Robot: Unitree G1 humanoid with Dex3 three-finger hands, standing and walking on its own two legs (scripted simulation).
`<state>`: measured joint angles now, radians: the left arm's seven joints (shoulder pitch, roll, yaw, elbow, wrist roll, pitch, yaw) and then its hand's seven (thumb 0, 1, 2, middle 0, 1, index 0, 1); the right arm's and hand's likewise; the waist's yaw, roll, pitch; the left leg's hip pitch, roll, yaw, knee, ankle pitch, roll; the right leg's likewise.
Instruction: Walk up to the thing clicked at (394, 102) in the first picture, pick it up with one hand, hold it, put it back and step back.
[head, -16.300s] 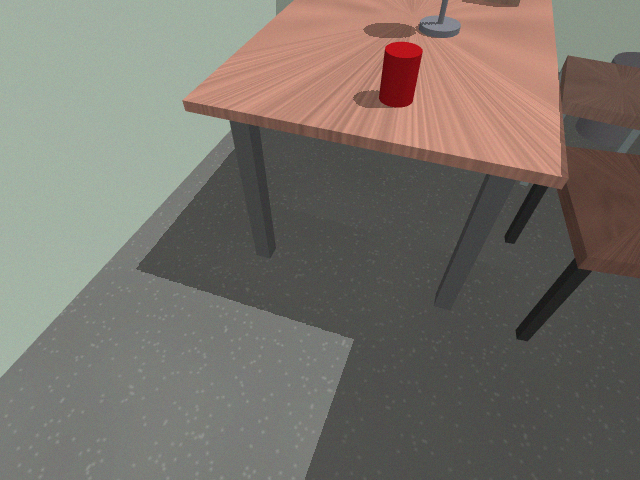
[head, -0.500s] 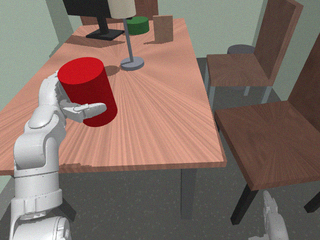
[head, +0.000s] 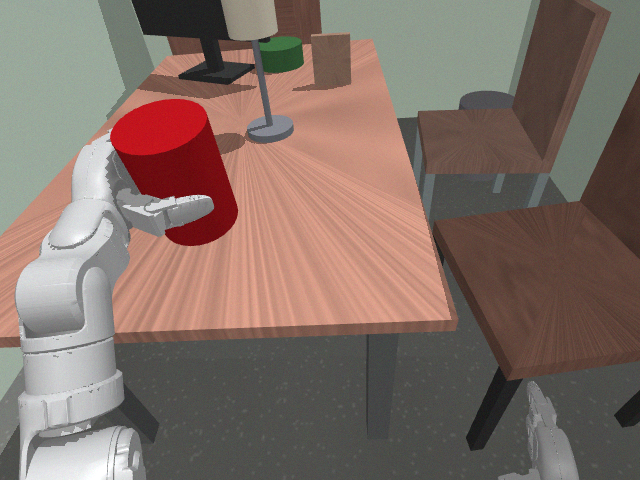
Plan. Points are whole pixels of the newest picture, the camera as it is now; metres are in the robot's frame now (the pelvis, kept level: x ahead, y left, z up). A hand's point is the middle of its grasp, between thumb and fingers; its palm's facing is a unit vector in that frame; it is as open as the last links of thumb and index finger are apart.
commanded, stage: hold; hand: left
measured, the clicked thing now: (182, 176) +0.35 +0.15 +0.27
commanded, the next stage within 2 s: crouch in 1.94 s
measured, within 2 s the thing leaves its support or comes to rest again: neither
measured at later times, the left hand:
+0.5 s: hand (172, 186) +0.34 +0.16 +0.26, palm faces +0.15 -0.99 -0.01, open 11.8 cm
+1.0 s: hand (167, 189) +0.34 +0.17 +0.25, palm faces +0.15 -0.99 -0.02, open 11.8 cm
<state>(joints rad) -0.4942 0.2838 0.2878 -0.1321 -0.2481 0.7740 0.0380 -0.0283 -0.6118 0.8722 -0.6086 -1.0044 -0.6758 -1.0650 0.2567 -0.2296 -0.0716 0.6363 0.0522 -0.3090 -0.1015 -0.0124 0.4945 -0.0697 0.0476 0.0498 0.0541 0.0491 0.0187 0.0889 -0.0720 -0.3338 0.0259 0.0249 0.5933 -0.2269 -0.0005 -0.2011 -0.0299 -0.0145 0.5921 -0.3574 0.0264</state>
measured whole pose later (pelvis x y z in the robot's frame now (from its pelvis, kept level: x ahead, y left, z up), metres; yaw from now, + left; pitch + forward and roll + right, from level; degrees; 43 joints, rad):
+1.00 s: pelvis -0.01 +0.00 +0.00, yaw +0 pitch -2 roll -1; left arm -0.50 0.29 0.27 -0.07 -0.24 0.75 0.03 -0.03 -0.61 0.87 -0.60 -1.01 -0.67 -1.07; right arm 0.25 -0.22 -0.07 0.63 0.06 -0.35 -0.11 -0.01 0.50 -0.07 0.05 0.05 0.05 0.05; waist 0.01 0.09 -0.07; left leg -0.34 0.03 0.02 0.60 -0.21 0.00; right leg -0.21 -0.03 -0.02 0.60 -0.35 0.03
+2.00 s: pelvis -0.01 +0.00 +0.00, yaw +0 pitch -2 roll -1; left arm -0.60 0.30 0.28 0.03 -0.24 0.75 0.04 -0.03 -0.61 0.88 -0.60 -1.02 -0.67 -1.08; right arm 0.26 -0.22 -0.06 0.62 0.06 -0.36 -0.11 -0.01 0.50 -0.07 0.05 0.05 0.05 0.05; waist 0.01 0.09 -0.08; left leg -0.34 0.03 0.02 0.59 -0.21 0.00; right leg -0.21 -0.03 -0.02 0.60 -0.34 0.02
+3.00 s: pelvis -0.01 +0.01 +0.00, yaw -2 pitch +6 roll -2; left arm -0.81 0.44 0.32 0.94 -0.12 0.04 0.00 -0.03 -0.61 0.88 -0.59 -1.04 -0.66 -1.10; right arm 0.24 -0.22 -0.01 0.60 0.02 -0.29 -0.06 -0.01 0.54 -0.06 0.05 0.05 0.06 0.05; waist -0.09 0.02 -0.05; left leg -0.51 0.06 0.04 0.62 -0.21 0.01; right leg -0.37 0.00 0.01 0.58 -0.31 0.03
